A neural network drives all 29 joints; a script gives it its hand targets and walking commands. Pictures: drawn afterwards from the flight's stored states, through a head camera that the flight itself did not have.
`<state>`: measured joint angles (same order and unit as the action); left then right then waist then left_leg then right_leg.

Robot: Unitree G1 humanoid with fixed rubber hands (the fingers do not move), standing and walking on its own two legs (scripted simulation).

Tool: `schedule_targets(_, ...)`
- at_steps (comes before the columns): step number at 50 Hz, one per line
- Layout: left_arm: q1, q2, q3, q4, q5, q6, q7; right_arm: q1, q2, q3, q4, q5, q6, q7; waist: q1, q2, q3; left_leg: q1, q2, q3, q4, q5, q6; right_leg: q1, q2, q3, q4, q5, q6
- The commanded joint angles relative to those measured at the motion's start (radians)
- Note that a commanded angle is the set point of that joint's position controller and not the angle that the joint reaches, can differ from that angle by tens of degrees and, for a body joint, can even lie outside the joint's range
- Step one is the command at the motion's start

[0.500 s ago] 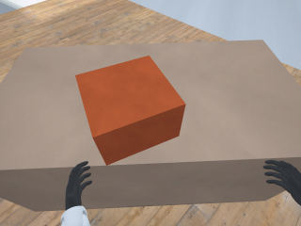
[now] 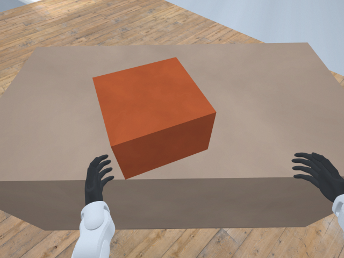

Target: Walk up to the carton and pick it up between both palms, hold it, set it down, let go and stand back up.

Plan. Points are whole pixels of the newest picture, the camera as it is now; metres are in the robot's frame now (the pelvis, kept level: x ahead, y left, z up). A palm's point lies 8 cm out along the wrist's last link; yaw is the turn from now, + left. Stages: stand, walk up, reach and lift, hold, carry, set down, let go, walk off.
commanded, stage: reach and lift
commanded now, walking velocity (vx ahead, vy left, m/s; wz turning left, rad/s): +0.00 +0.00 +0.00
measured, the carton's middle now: (152, 114) +0.51 +0.12 -0.03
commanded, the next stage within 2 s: none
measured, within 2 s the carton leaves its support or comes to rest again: neither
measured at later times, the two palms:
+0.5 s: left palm (86, 174) +0.26 +0.22 +0.05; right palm (317, 152) +0.36 -0.30 +0.05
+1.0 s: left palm (76, 153) +0.29 +0.25 +0.09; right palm (303, 115) +0.42 -0.26 +0.10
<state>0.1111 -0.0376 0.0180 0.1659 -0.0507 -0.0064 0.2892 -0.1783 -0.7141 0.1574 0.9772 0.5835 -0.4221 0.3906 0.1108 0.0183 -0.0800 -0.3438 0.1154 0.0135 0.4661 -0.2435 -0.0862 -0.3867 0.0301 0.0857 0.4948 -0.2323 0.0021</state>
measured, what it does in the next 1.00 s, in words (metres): stands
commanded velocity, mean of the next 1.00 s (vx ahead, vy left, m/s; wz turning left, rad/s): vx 0.00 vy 0.00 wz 0.00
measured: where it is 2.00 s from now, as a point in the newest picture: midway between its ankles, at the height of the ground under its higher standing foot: outside the picture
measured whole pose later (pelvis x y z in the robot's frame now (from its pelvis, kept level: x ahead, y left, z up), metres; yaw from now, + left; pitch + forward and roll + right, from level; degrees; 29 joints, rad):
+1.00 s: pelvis +0.00 +0.00 +0.01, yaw +2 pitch +8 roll -1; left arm -0.24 0.07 0.14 0.15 -0.09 0.32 0.20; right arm -0.60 -0.70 0.12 0.93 0.49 -0.08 0.32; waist 0.16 0.04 -0.08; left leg -0.30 0.11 -0.02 0.32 -0.16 -0.09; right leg -0.32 0.03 0.05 0.33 -0.15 0.00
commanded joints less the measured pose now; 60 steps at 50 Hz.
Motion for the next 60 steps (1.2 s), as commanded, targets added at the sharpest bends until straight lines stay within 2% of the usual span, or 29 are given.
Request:
schedule_targets(1,-0.127,0.038,0.013,-0.170,0.010,0.001,-0.007,-0.182,-0.232,-0.066,-0.101,0.008,-0.005,-0.007,-0.005,-0.137,-0.176,0.121,-0.101,0.076,-0.023,0.132,0.059,0.067,0.059,-0.061,-0.117,0.160,-0.093)
schedule_targets(9,-0.117,0.058,0.006,-0.194,-0.009,0.043,-0.030,-0.231,-0.255,-0.084,-0.122,0.012,0.014,-0.020,-0.009,-0.116,-0.227,0.196,-0.103,0.057,-0.029,0.270,0.056,0.096,0.076,-0.080,-0.142,0.287,-0.087)
schedule_targets(12,-0.114,0.065,0.023,-0.222,-0.015,0.056,-0.038,-0.237,-0.266,-0.073,-0.115,0.008,0.024,-0.028,-0.012,-0.144,-0.225,0.202,-0.102,0.061,-0.026,0.346,0.045,0.130,0.088,-0.090,-0.135,0.363,-0.083)
schedule_targets(14,-0.134,0.074,0.038,-0.235,0.001,0.064,-0.044,-0.260,-0.248,-0.059,-0.123,0.010,0.029,-0.029,0.006,-0.128,-0.247,0.230,-0.098,0.064,-0.030,0.378,0.044,0.127,0.086,-0.087,-0.148,0.369,-0.089)
schedule_targets(17,-0.181,0.084,0.044,-0.221,-0.003,0.075,-0.046,-0.308,-0.245,-0.071,-0.125,0.002,0.045,-0.034,-0.003,-0.120,-0.246,0.201,-0.105,0.067,-0.042,0.352,0.045,0.145,0.084,-0.083,-0.149,0.351,-0.082)
schedule_targets(18,-0.178,0.084,0.044,-0.194,-0.001,0.085,-0.051,-0.319,-0.234,-0.060,-0.115,0.004,0.052,-0.035,0.009,-0.124,-0.232,0.206,-0.109,0.069,-0.042,0.355,0.054,0.147,0.082,-0.082,-0.161,0.350,-0.080)
schedule_targets(19,-0.157,0.079,0.046,-0.187,-0.010,0.096,-0.056,-0.300,-0.245,-0.058,-0.111,-0.003,0.062,-0.038,-0.008,-0.139,-0.221,0.203,-0.108,0.063,-0.056,0.369,0.052,0.173,0.088,-0.091,-0.160,0.368,-0.074)
schedule_targets(21,-0.252,0.099,0.056,-0.213,-0.015,0.108,-0.059,-0.387,-0.235,-0.066,-0.138,-0.010,0.079,-0.042,0.022,-0.125,-0.249,0.193,-0.104,0.071,-0.064,0.322,0.051,0.160,0.081,-0.078,-0.170,0.317,-0.076)
schedule_targets(22,-0.211,0.103,0.050,-0.219,-0.021,0.117,-0.058,-0.348,-0.251,-0.083,-0.147,-0.013,0.089,-0.041,0.004,-0.136,-0.229,0.204,-0.110,0.068,-0.077,0.318,0.055,0.172,0.087,-0.089,-0.165,0.326,-0.067)
schedule_targets(23,-0.259,0.123,0.073,-0.225,-0.018,0.123,-0.061,-0.410,-0.239,-0.070,-0.182,-0.007,0.096,-0.045,0.035,-0.140,-0.253,0.190,-0.108,0.072,-0.075,0.324,0.053,0.183,0.089,-0.089,-0.171,0.332,-0.071)
schedule_targets(24,-0.240,0.095,0.058,-0.222,-0.024,0.131,-0.059,-0.373,-0.242,-0.093,-0.153,-0.028,0.109,-0.044,-0.003,-0.124,-0.246,0.203,-0.111,0.066,-0.081,0.318,0.051,0.177,0.090,-0.086,-0.171,0.308,-0.074)
schedule_targets(27,-0.305,0.124,0.076,-0.211,-0.018,0.154,-0.064,-0.444,-0.232,-0.091,-0.158,-0.026,0.143,-0.044,0.019,-0.127,-0.237,0.197,-0.110,0.063,-0.095,0.299,0.051,0.179,0.085,-0.086,-0.173,0.288,-0.069)
schedule_targets(29,-0.330,0.124,0.069,-0.224,-0.027,0.166,-0.060,-0.461,-0.236,-0.105,-0.172,-0.038,0.155,-0.044,0.012,-0.104,-0.270,0.201,-0.114,0.067,-0.094,0.280,0.052,0.160,0.085,-0.091,-0.172,0.259,-0.068)
schedule_targets(33,-0.381,0.136,0.086,-0.183,-0.036,0.205,-0.068,-0.526,-0.217,-0.088,-0.167,-0.051,0.198,-0.054,0.027,-0.137,-0.263,0.184,-0.121,0.067,-0.101,0.308,0.057,0.202,0.081,-0.080,-0.179,0.300,-0.061)
schedule_targets(35,-0.442,0.147,0.090,-0.199,-0.034,0.224,-0.073,-0.564,-0.206,-0.102,-0.165,-0.054,0.221,-0.055,0.019,-0.101,-0.284,0.181,-0.122,0.060,-0.107,0.312,0.053,0.216,0.080,-0.081,-0.178,0.315,-0.058)
schedule_targets(37,-0.446,0.162,0.112,-0.220,-0.034,0.235,-0.072,-0.586,-0.221,-0.095,-0.162,-0.056,0.238,-0.056,0.031,-0.107,-0.294,0.180,-0.126,0.064,-0.110,0.347,0.044,0.232,0.082,-0.078,-0.172,0.338,-0.055)
schedule_targets(40,-0.426,0.159,0.122,-0.178,-0.030,0.261,-0.080,-0.590,-0.220,-0.106,-0.155,-0.064,0.268,-0.065,0.020,-0.124,-0.286,0.155,-0.124,0.063,-0.120,0.335,0.050,0.259,0.078,-0.078,-0.172,0.356,-0.052)
schedule_targets(42,-0.485,0.173,0.133,-0.170,-0.033,0.273,-0.086,-0.667,-0.208,-0.095,-0.180,-0.079,0.280,-0.071,0.039,-0.154,-0.312,0.143,-0.123,0.066,-0.120,0.339,0.053,0.270,0.082,-0.077,-0.165,0.393,-0.047)
schedule_targets(43,-0.487,0.169,0.137,-0.154,-0.029,0.280,-0.090,-0.656,-0.204,-0.093,-0.161,-0.071,0.291,-0.074,0.036,-0.129,-0.311,0.139,-0.126,0.062,-0.120,0.359,0.051,0.293,0.079,-0.073,-0.162,0.413,-0.048)
schedule_targets(45,-0.520,0.164,0.128,-0.161,-0.041,0.290,-0.095,-0.683,-0.201,-0.103,-0.154,-0.087,0.303,-0.077,0.031,-0.146,-0.308,0.159,-0.127,0.060,-0.129,0.339,0.054,0.257,0.079,-0.080,-0.172,0.369,-0.044)
schedule_targets(49,-0.601,0.192,0.137,-0.144,-0.040,0.308,-0.088,-0.769,-0.186,-0.107,-0.150,-0.097,0.334,-0.072,0.053,-0.113,-0.293,0.128,-0.121,0.062,-0.143,0.283,0.050,0.234,0.072,-0.084,-0.183,0.256,-0.048)
schedule_targets(50,-0.604,0.170,0.119,-0.131,-0.049,0.313,-0.087,-0.771,-0.203,-0.110,-0.141,-0.109,0.340,-0.071,0.044,-0.114,-0.317,0.132,-0.121,0.063,-0.139,0.275,0.046,0.234,0.078,-0.085,-0.182,0.247,-0.046)
schedule_targets(51,-0.643,0.194,0.124,-0.147,-0.052,0.315,-0.084,-0.812,-0.192,-0.104,-0.157,-0.104,0.346,-0.072,0.062,-0.110,-0.334,0.135,-0.124,0.065,-0.143,0.264,0.048,0.235,0.080,-0.087,-0.180,0.248,-0.040)
schedule_targets(52,-0.621,0.191,0.123,-0.113,-0.054,0.321,-0.084,-0.780,-0.194,-0.116,-0.111,-0.110,0.355,-0.074,0.049,-0.118,-0.314,0.113,-0.122,0.057,-0.141,0.266,0.049,0.235,0.078,-0.091,-0.182,0.257,-0.042)
schedule_targets(54,-0.663,0.196,0.127,-0.110,-0.048,0.335,-0.080,-0.843,-0.200,-0.104,-0.103,-0.101,0.366,-0.074,0.073,-0.105,-0.343,0.136,-0.115,0.061,-0.137,0.309,0.046,0.236,0.077,-0.093,-0.179,0.278,-0.042)
schedule_targets(55,-0.696,0.199,0.124,-0.136,-0.063,0.336,-0.077,-0.867,-0.202,-0.120,-0.118,-0.104,0.366,-0.075,0.052,-0.099,-0.376,0.142,-0.119,0.059,-0.130,0.304,0.041,0.226,0.077,-0.095,-0.173,0.279,-0.042)
schedule_targets(57,-0.718,0.205,0.116,-0.142,-0.064,0.343,-0.073,-0.892,-0.203,-0.119,-0.101,-0.110,0.374,-0.073,0.062,-0.080,-0.415,0.150,-0.118,0.055,-0.113,0.362,0.035,0.232,0.078,-0.097,-0.168,0.332,-0.043)
schedule_targets(58,-0.731,0.209,0.127,-0.102,-0.052,0.351,-0.077,-0.901,-0.191,-0.101,-0.082,-0.110,0.385,-0.078,0.072,-0.106,-0.395,0.128,-0.118,0.055,-0.115,0.366,0.040,0.253,0.079,-0.087,-0.165,0.357,-0.041)
schedule_targets(60,-0.727,0.195,0.127,-0.079,-0.057,0.365,-0.083,-0.908,-0.211,-0.105,-0.049,-0.114,0.391,-0.082,0.058,-0.116,-0.397,0.152,-0.117,0.054,-0.112,0.393,0.034,0.226,0.089,-0.109,-0.166,0.371,-0.038)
